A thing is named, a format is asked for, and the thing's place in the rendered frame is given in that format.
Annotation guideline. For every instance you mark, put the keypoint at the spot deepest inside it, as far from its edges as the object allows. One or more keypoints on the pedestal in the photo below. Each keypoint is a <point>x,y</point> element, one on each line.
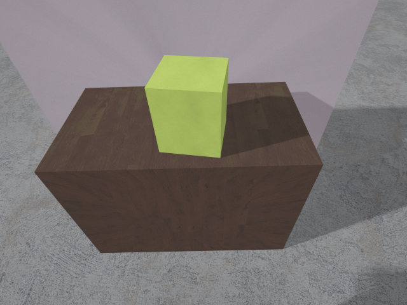
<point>104,167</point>

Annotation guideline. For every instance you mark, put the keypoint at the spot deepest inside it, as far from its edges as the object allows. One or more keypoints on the carton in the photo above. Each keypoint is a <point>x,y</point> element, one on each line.
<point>187,98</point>

